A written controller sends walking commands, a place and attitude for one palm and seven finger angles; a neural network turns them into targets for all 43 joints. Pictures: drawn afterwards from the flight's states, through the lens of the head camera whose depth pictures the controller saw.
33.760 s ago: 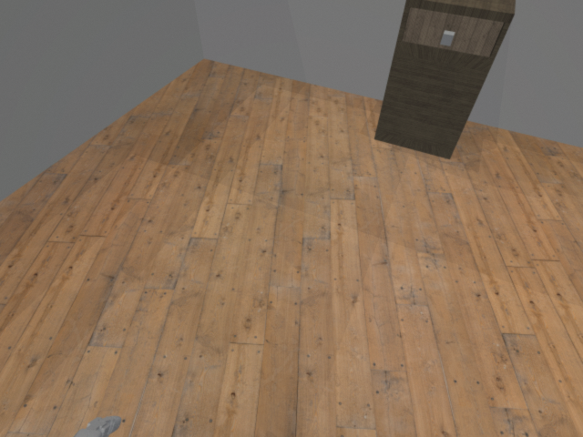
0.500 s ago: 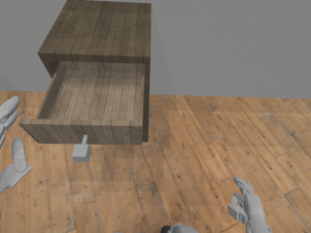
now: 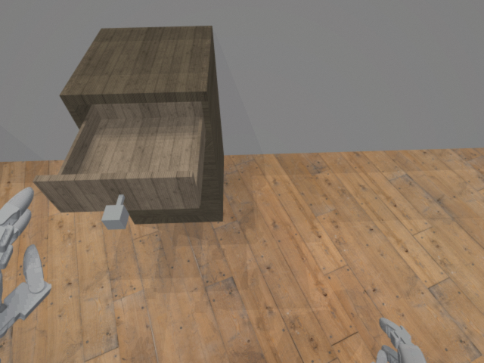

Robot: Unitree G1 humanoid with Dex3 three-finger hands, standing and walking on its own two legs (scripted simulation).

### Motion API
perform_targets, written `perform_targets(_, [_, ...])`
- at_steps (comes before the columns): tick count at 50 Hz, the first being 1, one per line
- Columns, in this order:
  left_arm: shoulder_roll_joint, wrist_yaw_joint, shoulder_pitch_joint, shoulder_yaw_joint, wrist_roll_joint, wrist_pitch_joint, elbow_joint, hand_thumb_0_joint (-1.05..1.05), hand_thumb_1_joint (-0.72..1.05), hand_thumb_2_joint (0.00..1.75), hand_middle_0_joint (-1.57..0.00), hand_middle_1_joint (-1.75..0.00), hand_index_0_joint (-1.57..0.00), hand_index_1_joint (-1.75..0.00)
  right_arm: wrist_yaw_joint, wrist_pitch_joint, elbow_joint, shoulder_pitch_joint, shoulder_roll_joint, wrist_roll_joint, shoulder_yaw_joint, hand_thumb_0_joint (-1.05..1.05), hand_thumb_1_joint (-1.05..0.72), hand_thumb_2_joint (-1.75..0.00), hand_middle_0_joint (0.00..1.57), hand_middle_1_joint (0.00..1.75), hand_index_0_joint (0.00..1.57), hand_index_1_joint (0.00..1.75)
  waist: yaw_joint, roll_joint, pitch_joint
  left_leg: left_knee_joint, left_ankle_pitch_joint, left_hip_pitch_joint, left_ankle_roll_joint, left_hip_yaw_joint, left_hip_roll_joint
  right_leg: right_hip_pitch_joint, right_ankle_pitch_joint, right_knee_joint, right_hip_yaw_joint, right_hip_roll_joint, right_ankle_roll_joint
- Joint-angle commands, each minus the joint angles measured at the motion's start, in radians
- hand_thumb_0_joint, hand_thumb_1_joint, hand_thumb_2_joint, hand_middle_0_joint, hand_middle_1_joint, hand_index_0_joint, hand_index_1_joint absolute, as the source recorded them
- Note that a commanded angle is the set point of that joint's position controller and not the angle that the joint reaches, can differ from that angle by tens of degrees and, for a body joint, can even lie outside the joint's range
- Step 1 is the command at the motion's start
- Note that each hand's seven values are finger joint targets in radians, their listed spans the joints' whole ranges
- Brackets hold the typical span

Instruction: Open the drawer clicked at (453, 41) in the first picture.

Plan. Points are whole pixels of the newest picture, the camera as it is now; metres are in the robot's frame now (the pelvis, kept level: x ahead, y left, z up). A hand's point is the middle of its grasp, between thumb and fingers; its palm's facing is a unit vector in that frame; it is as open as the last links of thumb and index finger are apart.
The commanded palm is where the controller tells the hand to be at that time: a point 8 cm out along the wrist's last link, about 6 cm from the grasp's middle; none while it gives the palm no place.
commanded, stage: stop stepping back and stand still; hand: left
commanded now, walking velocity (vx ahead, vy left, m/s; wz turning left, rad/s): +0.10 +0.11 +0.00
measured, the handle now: (117, 209) +0.49 +0.32 -0.15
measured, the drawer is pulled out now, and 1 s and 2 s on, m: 0.30 0.30 0.30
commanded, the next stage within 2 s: let the arm hang, fingers relaxed in 0.74 s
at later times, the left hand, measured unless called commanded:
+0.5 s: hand (3, 309) +0.17 +0.26 +0.14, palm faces +0.41 -0.80 -0.43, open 7.4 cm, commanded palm +0.11 +0.31 +0.16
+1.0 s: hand (81, 347) +0.17 +0.27 -0.07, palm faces +0.12 -0.90 -0.42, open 7.4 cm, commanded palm none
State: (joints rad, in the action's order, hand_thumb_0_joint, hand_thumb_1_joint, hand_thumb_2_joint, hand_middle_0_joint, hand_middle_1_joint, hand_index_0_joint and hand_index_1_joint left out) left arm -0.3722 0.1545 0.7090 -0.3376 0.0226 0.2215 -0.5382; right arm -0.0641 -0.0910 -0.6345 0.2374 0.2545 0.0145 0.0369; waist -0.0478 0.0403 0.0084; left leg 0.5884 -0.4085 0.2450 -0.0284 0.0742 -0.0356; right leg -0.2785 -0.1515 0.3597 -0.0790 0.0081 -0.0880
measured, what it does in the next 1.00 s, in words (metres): steps on the spot: left foot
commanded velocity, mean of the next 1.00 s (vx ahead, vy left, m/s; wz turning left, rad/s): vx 0.04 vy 0.00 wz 0.00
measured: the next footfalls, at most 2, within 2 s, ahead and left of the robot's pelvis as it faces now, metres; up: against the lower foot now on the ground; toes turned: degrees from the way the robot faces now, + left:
left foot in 0.10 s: -0.03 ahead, +0.12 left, +0.00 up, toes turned +3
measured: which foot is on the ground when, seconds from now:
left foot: up 0.00-0.08, down 0.10-1.00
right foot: down 0.00-1.00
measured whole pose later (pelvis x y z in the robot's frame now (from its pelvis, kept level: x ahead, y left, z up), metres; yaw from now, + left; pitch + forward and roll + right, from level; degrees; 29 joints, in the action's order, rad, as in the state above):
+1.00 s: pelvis -0.02 +0.03 -0.03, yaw +1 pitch +1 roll +2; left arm -0.29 0.04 0.30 -0.13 -0.04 -0.02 0.29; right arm 0.01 -0.04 -0.75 0.14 0.27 -0.01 0.02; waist -0.01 -0.01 -0.02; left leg 0.56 -0.39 0.20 -0.05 0.08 -0.07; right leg -0.41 -0.29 0.68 -0.06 0.03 -0.05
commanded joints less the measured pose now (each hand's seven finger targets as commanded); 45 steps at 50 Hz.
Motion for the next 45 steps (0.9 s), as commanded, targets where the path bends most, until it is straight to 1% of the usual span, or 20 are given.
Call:
perform_targets(1, [-0.186, 0.027, 0.021, -0.146, -0.001, 0.082, -0.273, 0.00, 0.90, 0.90, -0.20, -0.30, -0.20, -0.30, 0.014, -0.084, 0.193, -0.090, 0.067, -0.007, 0.014, 0.00, -0.90, -0.90, 0.20, 0.30, 0.20, 0.30, 0.026, 0.015, 0.149, -0.279, 0.081, -0.009, -0.037, 0.004, 0.023, 0.255, -0.055, -0.104, 0.251, 0.229, 0.064])
perform_targets(3, [-0.187, 0.024, 0.012, -0.135, 0.001, 0.094, -0.299, 0.00, 0.90, 0.90, -0.20, -0.30, -0.20, -0.30, 0.012, -0.089, 0.210, -0.085, 0.087, -0.007, 0.026, 0.00, -0.90, -0.90, 0.20, 0.30, 0.20, 0.30, 0.022, -0.100, 0.145, -0.330, 0.110, -0.019, -0.055, -0.058, 0.096, 0.253, -0.045, 0.002, 0.200, 0.162, 0.079])
perform_targets(5, [-0.191, 0.021, 0.038, -0.150, 0.004, 0.098, -0.292, 0.00, 0.90, 0.90, -0.20, -0.30, -0.20, -0.30, 0.017, -0.091, 0.219, -0.090, 0.105, 0.001, 0.043, 0.00, -0.90, -0.90, 0.20, 0.30, 0.20, 0.30, 0.035, -0.144, 0.123, -0.304, 0.113, -0.012, -0.078, -0.124, 0.164, 0.198, -0.070, 0.072, 0.151, 0.093, 0.112])
perform_targets(6, [-0.192, 0.018, 0.047, -0.157, 0.006, 0.093, -0.297, 0.00, 0.90, 0.90, -0.20, -0.30, -0.20, -0.30, 0.019, -0.088, 0.223, -0.095, 0.113, 0.008, 0.051, 0.00, -0.90, -0.90, 0.20, 0.30, 0.20, 0.30, 0.039, -0.134, 0.124, -0.251, 0.139, -0.014, -0.076, -0.113, 0.167, 0.179, -0.060, 0.078, 0.160, 0.081, 0.123])
perform_targets(7, [-0.214, 0.022, 0.051, -0.184, 0.014, 0.088, -0.294, 0.00, 0.90, 0.90, -0.20, -0.30, -0.20, -0.30, 0.016, -0.084, 0.213, -0.093, 0.090, 0.013, 0.042, 0.00, -0.90, -0.90, 0.20, 0.30, 0.20, 0.30, 0.032, -0.135, 0.119, -0.254, 0.009, 0.026, -0.063, -0.082, 0.146, 0.157, -0.207, 0.031, 0.172, 0.098, 0.106])
perform_targets(9, [-0.169, 0.044, 0.013, -0.150, -0.005, 0.084, -0.270, 0.00, 0.90, 0.90, -0.20, -0.30, -0.20, -0.30, -0.001, -0.082, 0.207, -0.089, 0.087, -0.018, 0.026, 0.00, -0.90, -0.90, 0.20, 0.30, 0.20, 0.30, 0.010, -0.114, 0.001, -0.252, -0.090, 0.118, -0.051, -0.117, 0.120, 0.075, -0.327, 0.010, 0.179, 0.082, 0.048])
perform_targets(13, [-0.134, 0.050, -0.066, -0.108, -0.009, 0.068, -0.193, 0.00, 0.90, 0.90, -0.20, -0.30, -0.20, -0.30, -0.018, -0.072, 0.197, -0.080, 0.093, -0.022, 0.021, 0.00, -0.90, -0.90, 0.20, 0.30, 0.20, 0.30, 0.002, -0.004, -0.059, -0.143, -0.106, 0.144, -0.041, -0.109, 0.076, 0.001, -0.434, -0.088, 0.317, 0.130, 0.016])
perform_targets(16, [-0.121, 0.051, -0.087, -0.092, -0.014, 0.060, -0.154, 0.00, 0.90, 0.90, -0.20, -0.30, -0.20, -0.30, -0.017, -0.064, 0.186, -0.052, 0.085, -0.024, 0.012, 0.00, -0.90, -0.90, 0.20, 0.30, 0.20, 0.30, 0.006, 0.021, -0.014, -0.148, -0.047, 0.071, -0.036, -0.091, 0.059, 0.015, -0.366, -0.093, 0.316, 0.145, 0.007])
perform_targets(20, [-0.127, 0.055, -0.137, -0.085, -0.014, 0.054, -0.198, 0.00, 0.90, 0.90, -0.20, -0.30, -0.20, -0.30, -0.026, -0.072, 0.190, -0.084, 0.083, -0.030, 0.001, 0.00, -0.90, -0.90, 0.20, 0.30, 0.20, 0.30, 0.024, -0.112, -0.003, -0.285, 0.176, 0.041, -0.049, -0.218, 0.176, 0.070, -0.065, 0.126, 0.135, 0.012, 0.054])
perform_targets(22, [-0.142, 0.048, -0.152, -0.091, -0.008, 0.047, -0.227, 0.00, 0.90, 0.90, -0.20, -0.30, -0.20, -0.30, -0.024, -0.075, 0.190, -0.095, 0.072, -0.023, -0.006, 0.00, -0.90, -0.90, 0.20, 0.30, 0.20, 0.30, 0.025, -0.127, 0.000, -0.273, 0.294, 0.058, -0.032, -0.211, 0.192, 0.114, 0.054, 0.171, 0.097, 0.016, 0.060])
perform_targets(25, [-0.162, 0.029, -0.132, -0.114, 0.009, 0.049, -0.225, 0.00, 0.90, 0.90, -0.20, -0.30, -0.20, -0.30, -0.005, -0.071, 0.183, -0.106, 0.065, -0.006, -0.009, 0.00, -0.90, -0.90, 0.20, 0.30, 0.20, 0.30, 0.030, -0.050, 0.052, -0.207, 0.328, 0.057, -0.015, -0.133, 0.150, 0.208, 0.179, 0.134, 0.139, 0.055, 0.051])
perform_targets(27, [-0.155, 0.021, -0.105, -0.117, 0.017, 0.051, -0.234, 0.00, 0.90, 0.90, -0.20, -0.30, -0.20, -0.30, 0.003, -0.068, 0.185, -0.106, 0.065, -0.004, -0.009, 0.00, -0.90, -0.90, 0.20, 0.30, 0.20, 0.30, 0.026, -0.060, 0.060, -0.188, 0.311, 0.050, 0.000, -0.114, 0.123, 0.215, 0.207, 0.110, 0.168, 0.076, 0.037])
perform_targets(31, [-0.166, 0.017, -0.055, -0.135, 0.021, 0.062, -0.252, 0.00, 0.90, 0.90, -0.20, -0.30, -0.20, -0.30, 0.015, -0.057, 0.182, -0.107, 0.060, -0.003, -0.010, 0.00, -0.90, -0.90, 0.20, 0.30, 0.20, 0.30, 0.025, -0.077, 0.076, -0.201, 0.317, 0.039, 0.004, -0.115, 0.122, 0.228, 0.217, 0.098, 0.166, 0.073, 0.043])
perform_targets(32, [-0.163, 0.013, -0.041, -0.137, 0.023, 0.062, -0.264, 0.00, 0.90, 0.90, -0.20, -0.30, -0.20, -0.30, 0.016, -0.052, 0.188, -0.112, 0.060, -0.001, -0.008, 0.00, -0.90, -0.90, 0.20, 0.30, 0.20, 0.30, 0.023, -0.104, 0.081, -0.201, 0.355, 0.030, 0.013, -0.116, 0.124, 0.225, 0.238, 0.108, 0.153, 0.069, 0.038])
perform_targets(37, [-0.170, 0.009, 0.004, -0.164, 0.029, 0.063, -0.268, 0.00, 0.90, 0.90, -0.20, -0.30, -0.20, -0.30, 0.015, -0.031, 0.197, -0.123, 0.055, 0.006, 0.000, 0.00, -0.90, -0.90, 0.20, 0.30, 0.20, 0.30, 0.020, -0.091, 0.126, -0.174, 0.519, 0.004, 0.033, -0.109, 0.131, 0.262, 0.390, 0.134, 0.130, 0.068, 0.042])
perform_targets(41, [-0.163, 0.006, 0.015, -0.160, 0.030, 0.061, -0.259, 0.00, 0.90, 0.90, -0.20, -0.30, -0.20, -0.30, 0.015, -0.019, 0.202, -0.126, 0.064, 0.010, 0.004, 0.00, -0.90, -0.90, 0.20, 0.30, 0.20, 0.30, 0.020, -0.099, 0.118, -0.177, 0.461, 0.014, 0.027, -0.105, 0.125, 0.258, 0.362, 0.109, 0.140, 0.071, 0.049])
perform_targets(42, [-0.043, -0.112, -0.233, 0.280, -0.052, -0.081, 0.559, 0.00, 0.90, 0.90, -0.20, -0.30, -0.20, -0.30, 0.088, -0.086, -0.036, -0.135, 0.184, 0.032, 0.056, 0.00, -0.90, -0.90, 0.20, 0.30, 0.20, 0.30, -0.035, -0.083, 0.015, -0.042, 0.547, -0.039, 0.033, -0.101, 0.119, 0.021, 0.347, 0.221, 0.074, 0.123, 0.031])
perform_targets(43, [-0.012, -0.132, -0.239, 0.212, -0.072, -0.170, 0.613, 0.00, 0.90, 0.90, -0.20, -0.30, -0.20, -0.30, 0.086, -0.030, -0.064, -0.030, 0.188, -0.007, 0.067, 0.00, -0.90, -0.90, 0.20, 0.30, 0.20, 0.30, -0.005, -0.071, 0.054, -0.080, 0.601, -0.059, 0.035, -0.128, 0.152, -0.038, 0.214, 0.237, 0.105, 0.107, 0.016])
perform_targets(44, [0.023, -0.135, -0.231, 0.216, -0.070, -0.203, 0.600, 0.00, 0.90, 0.90, -0.20, -0.30, -0.20, -0.30, 0.079, -0.003, -0.044, -0.019, 0.166, -0.011, 0.057, 0.00, -0.90, -0.90, 0.20, 0.30, 0.20, 0.30, -0.002, -0.083, 0.039, -0.095, 0.623, -0.059, 0.020, -0.143, 0.176, -0.081, 0.088, 0.261, 0.076, 0.066, 0.028])
perform_targets(45, [0.038, -0.136, -0.273, 0.225, -0.068, -0.209, 0.627, 0.00, 0.90, 0.90, -0.20, -0.30, -0.20, -0.30, 0.077, 0.009, -0.039, -0.012, 0.146, -0.017, 0.045, 0.00, -0.90, -0.90, 0.20, 0.30, 0.20, 0.30, 0.001, -0.069, 0.054, -0.120, 0.611, -0.040, -0.021, -0.192, 0.206, -0.098, -0.025, 0.310, 0.058, 0.043, 0.042])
